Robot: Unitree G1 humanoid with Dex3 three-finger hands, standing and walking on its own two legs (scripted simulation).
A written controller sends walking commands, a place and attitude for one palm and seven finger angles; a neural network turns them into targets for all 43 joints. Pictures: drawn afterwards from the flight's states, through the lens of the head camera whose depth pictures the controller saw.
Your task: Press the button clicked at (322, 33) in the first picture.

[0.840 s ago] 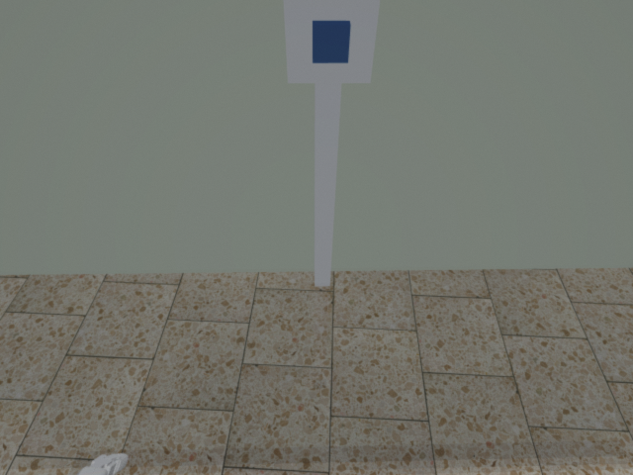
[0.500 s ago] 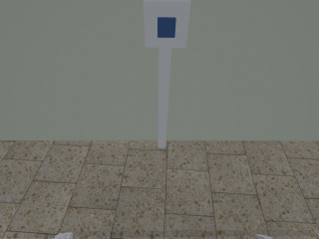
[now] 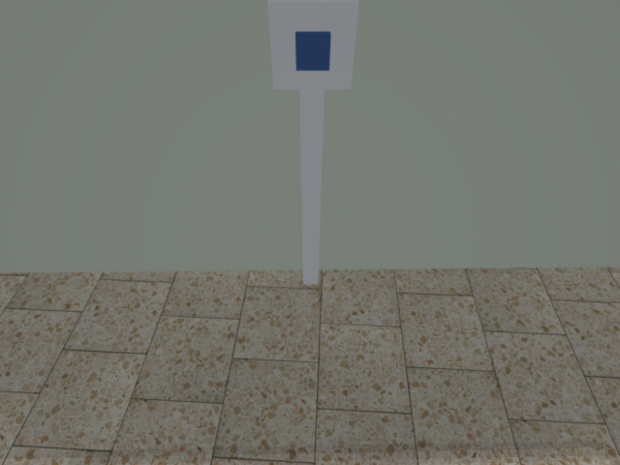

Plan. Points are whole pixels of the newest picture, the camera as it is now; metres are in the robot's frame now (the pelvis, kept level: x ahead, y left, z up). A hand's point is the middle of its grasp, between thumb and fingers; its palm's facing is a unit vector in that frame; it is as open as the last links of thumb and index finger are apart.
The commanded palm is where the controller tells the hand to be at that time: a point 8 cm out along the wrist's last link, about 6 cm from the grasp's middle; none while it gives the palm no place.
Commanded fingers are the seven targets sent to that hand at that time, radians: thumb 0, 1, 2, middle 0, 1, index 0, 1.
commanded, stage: stand and wait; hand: left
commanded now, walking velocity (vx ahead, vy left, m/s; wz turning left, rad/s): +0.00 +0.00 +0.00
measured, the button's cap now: (312, 50) +0.87 +0.05 +0.15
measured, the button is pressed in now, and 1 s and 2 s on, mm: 0 0 0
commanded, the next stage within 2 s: look at it before walking up in 0.06 s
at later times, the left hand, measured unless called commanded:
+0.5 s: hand out of the picture +0.06 +0.25 -0.16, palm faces -0.02 -0.94 -0.33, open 7.4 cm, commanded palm none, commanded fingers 0.00 0.90 0.90 -0.20 -0.30 -0.20 -0.30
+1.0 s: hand out of the picture +0.06 +0.24 -0.16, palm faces -0.05 -0.95 -0.32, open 7.4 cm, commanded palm none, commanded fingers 0.00 0.90 0.90 -0.20 -0.30 -0.20 -0.30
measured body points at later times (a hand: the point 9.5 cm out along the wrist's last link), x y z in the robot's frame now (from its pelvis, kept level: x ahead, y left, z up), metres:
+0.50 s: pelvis -0.01 +0.00 +0.00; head -0.01 +0.00 +0.45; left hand +0.06 +0.30 -0.13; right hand +0.07 -0.29 -0.13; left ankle -0.01 +0.13 -0.74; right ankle -0.01 -0.12 -0.74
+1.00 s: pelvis -0.01 +0.01 +0.00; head +0.00 +0.00 +0.45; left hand +0.06 +0.29 -0.14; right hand +0.07 -0.28 -0.14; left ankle -0.01 +0.13 -0.74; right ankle -0.01 -0.12 -0.74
